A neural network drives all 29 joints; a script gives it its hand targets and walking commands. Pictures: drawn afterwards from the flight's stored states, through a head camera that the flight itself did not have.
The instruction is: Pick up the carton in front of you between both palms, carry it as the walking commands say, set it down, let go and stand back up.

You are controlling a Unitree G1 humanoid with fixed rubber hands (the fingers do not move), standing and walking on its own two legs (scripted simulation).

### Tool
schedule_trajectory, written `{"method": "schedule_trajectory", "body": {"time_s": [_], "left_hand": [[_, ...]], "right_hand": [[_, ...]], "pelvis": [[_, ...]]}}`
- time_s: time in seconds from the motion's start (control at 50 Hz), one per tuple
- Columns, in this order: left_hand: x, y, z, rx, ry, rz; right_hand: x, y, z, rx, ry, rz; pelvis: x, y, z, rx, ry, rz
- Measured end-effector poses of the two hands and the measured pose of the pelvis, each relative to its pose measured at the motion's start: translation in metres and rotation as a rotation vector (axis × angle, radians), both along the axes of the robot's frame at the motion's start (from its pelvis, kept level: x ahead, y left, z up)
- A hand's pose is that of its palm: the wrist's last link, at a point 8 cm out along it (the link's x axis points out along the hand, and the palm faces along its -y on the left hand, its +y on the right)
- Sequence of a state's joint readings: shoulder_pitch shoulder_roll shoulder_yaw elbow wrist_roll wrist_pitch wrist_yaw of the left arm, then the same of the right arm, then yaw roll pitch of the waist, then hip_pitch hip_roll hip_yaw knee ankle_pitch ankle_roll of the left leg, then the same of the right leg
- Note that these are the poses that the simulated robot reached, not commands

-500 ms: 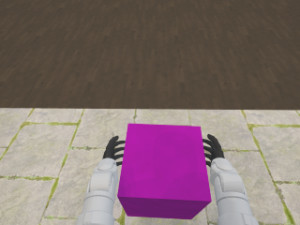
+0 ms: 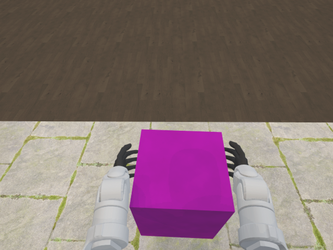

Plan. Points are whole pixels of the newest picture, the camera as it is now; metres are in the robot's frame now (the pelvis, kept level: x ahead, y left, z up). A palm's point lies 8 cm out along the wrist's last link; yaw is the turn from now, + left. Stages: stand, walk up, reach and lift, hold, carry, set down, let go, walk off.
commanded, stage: reach and lift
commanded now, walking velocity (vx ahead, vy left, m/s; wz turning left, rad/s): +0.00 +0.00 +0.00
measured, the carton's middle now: (178, 186) +0.30 +0.00 -0.05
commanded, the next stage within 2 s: hold in 0.58 s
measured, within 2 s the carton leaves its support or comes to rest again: neither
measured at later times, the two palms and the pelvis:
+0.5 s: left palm (121, 168) +0.30 +0.15 +0.04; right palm (241, 166) +0.31 -0.15 +0.04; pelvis +0.02 +0.00 +0.01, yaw +0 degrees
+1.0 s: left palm (119, 167) +0.29 +0.15 +0.05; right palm (244, 166) +0.30 -0.15 +0.06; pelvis +0.01 +0.00 +0.00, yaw +0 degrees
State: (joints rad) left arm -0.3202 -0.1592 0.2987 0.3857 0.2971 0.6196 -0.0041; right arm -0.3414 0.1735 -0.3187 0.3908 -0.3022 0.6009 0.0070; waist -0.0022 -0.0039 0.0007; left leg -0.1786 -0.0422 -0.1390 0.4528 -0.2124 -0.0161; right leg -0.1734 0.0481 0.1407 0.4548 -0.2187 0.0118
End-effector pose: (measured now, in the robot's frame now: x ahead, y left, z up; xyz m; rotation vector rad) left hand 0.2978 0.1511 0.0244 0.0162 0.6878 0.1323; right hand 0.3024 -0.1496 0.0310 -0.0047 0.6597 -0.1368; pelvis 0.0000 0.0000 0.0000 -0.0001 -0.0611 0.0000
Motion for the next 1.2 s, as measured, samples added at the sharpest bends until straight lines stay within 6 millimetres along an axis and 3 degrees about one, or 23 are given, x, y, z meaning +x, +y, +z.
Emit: {"method": "schedule_trajectory", "body": {"time_s": [0.48,0.76,1.2], "left_hand": [[0.004,-0.001,0.01,0.027,0.006,-0.019],[-0.001,-0.002,0.029,0.021,-0.026,-0.015],[-0.003,-0.002,0.028,0.009,-0.014,-0.011]], "right_hand": [[0.004,-0.001,0.01,-0.025,0.003,0.016],[-0.002,-0.002,0.029,-0.019,-0.03,0.01],[-0.005,-0.002,0.028,-0.008,-0.017,-0.002]], "pelvis": [[0.019,0.002,0.005,0.002,-0.017,-0.004],[0.015,0.0,0.007,0.001,-0.048,-0.002],[0.005,0.002,0.005,0.001,-0.063,-0.004]]}}
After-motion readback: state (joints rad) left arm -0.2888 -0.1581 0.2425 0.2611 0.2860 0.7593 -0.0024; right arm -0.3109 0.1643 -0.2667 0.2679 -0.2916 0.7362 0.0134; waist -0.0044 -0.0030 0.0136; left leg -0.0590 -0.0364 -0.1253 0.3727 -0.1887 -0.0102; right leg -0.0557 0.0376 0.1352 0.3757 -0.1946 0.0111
